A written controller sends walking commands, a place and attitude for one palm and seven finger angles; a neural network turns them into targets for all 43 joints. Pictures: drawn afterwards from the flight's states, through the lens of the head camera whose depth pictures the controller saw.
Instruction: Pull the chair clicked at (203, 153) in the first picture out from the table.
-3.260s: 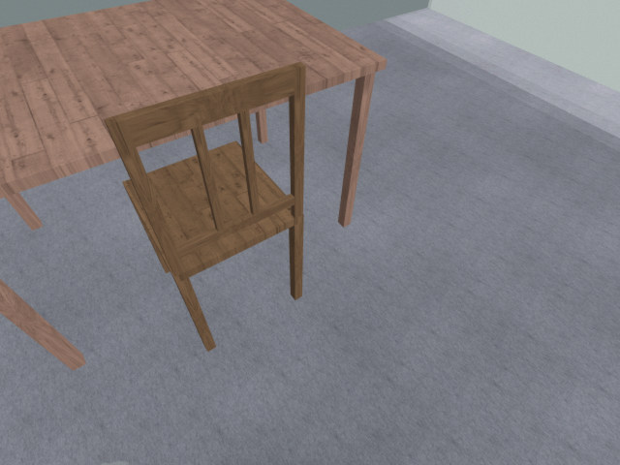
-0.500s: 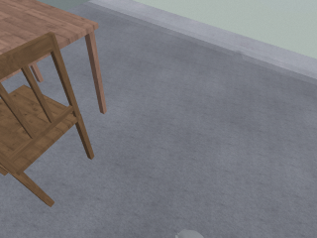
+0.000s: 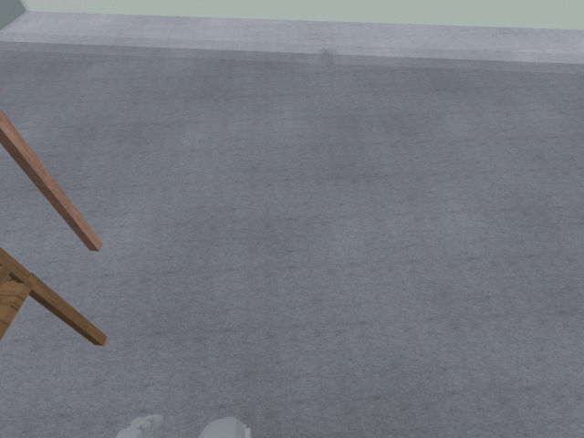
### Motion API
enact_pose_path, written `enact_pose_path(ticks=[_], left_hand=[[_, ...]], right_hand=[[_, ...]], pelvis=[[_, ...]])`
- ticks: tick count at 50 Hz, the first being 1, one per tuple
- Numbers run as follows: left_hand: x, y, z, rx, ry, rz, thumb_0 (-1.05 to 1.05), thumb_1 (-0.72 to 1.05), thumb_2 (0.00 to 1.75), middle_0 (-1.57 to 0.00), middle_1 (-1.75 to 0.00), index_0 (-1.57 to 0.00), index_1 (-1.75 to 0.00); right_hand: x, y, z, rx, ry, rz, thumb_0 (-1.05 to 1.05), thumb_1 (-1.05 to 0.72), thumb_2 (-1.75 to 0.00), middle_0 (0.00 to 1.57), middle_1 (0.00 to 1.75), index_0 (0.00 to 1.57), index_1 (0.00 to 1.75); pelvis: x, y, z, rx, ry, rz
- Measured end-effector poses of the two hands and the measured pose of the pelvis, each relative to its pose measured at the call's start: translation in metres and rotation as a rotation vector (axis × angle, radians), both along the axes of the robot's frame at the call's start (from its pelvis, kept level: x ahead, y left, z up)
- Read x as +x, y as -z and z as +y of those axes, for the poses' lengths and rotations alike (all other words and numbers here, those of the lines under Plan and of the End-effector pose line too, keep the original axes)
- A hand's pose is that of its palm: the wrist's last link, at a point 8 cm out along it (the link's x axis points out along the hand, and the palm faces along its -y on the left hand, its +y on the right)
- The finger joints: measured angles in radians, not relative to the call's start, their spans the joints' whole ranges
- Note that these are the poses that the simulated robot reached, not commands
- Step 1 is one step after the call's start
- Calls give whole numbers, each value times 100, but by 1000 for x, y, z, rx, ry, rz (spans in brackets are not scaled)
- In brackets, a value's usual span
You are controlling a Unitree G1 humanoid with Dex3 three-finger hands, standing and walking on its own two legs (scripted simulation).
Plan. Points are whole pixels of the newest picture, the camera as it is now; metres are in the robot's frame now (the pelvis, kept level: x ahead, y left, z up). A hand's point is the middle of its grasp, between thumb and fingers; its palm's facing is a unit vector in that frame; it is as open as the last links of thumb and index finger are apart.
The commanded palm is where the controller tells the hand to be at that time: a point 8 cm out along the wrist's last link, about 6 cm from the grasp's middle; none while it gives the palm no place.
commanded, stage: walk around to get in front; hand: left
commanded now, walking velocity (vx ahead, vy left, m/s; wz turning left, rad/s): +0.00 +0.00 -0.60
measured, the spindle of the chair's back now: out of the picture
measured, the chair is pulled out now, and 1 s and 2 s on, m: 0.00 0.00 0.00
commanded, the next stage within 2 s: none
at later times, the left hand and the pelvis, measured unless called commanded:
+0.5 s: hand out of the picture +0.13 +0.21 -0.16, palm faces -0.29 -0.94 -0.19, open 7.4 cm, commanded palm none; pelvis +0.00 +0.04 +0.01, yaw -20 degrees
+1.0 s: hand (199, 409) +0.19 +0.16 -0.18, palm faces -0.53 -0.82 -0.20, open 7.4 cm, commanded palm none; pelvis +0.00 +0.05 -0.01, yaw -36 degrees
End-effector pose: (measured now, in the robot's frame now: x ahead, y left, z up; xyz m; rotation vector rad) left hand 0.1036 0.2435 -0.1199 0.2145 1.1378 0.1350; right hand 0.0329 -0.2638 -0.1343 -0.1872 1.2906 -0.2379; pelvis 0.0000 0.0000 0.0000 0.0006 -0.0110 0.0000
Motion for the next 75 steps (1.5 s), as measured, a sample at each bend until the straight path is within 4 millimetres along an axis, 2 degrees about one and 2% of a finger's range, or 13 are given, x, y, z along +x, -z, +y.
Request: enact_pose_path(ticks=[6,9,14,19,24,33,37,44,51,61,66,73,75], left_hand=[[-1,11,15,-20,38,35,0,90,90,-20,-30,-21,-30],[1,24,30,-32,50,52,0,90,90,-20,-30,-21,-30],[6,24,45,-39,95,90,1,90,90,-20,-30,-20,-30],[12,16,44,-41,149,128,1,91,90,-20,-30,-20,-30],[30,14,25,-30,241,147,1,91,90,-20,-30,-20,-30],[76,10,-39,13,411,17,1,90,90,-20,-30,-20,-30],[80,3,-51,18,447,8,0,90,90,-20,-30,-20,-30],[88,7,-51,0,519,31,0,90,90,-20,-30,-20,-30],[110,29,-31,-27,568,60,1,90,90,-20,-30,-20,-30],[124,15,-28,-12,688,127,1,91,90,-20,-30,-20,-30],[125,13,-53,7,781,147,1,91,90,-20,-30,-20,-30],[126,13,-116,16,925,43,1,90,90,-20,-30,-20,-30],[123,9,-127,9,938,18,1,90,90,-20,-30,-20,-30]], right_hand=[[29,-12,21,-13,22,-130,1,-91,-90,20,30,19,30],[33,-16,34,-41,35,-183,1,-91,-90,20,30,20,30],[15,-27,51,-51,68,-174,0,-91,-90,21,30,20,30],[-12,-30,57,-40,146,-132,1,-91,-90,21,30,20,30],[-51,-22,53,-23,253,-86,1,-90,-90,21,30,20,30],[-133,16,30,14,436,35,1,-91,-90,21,30,20,30],[-139,9,26,6,476,26,1,-91,-90,20,30,19,30],[-122,-7,32,-29,519,-79,1,-91,-90,20,30,19,30],[-110,-20,60,-101,553,-159,1,-91,-90,20,30,20,30],[-153,-29,115,-64,704,-96,1,-91,-90,21,30,20,30],[-190,-19,136,-25,814,-53,1,-90,-90,21,30,20,30],[-258,13,157,46,954,19,1,-90,-90,21,30,20,30],[-271,16,159,62,972,55,1,-91,-90,21,30,20,30]], pelvis=[[0,2,18,-2,84,7],[0,8,31,-12,121,12],[-1,1,42,-18,192,7],[2,-7,46,-34,256,11],[1,-7,42,-36,327,13],[-11,12,17,-18,436,6],[-13,5,15,-10,481,-1],[-11,1,26,-5,563,-1],[-1,9,55,-14,653,4],[3,-8,71,-38,788,19],[-4,-7,69,-30,859,27],[-28,11,56,-1,947,25],[-30,10,53,-9,956,22]])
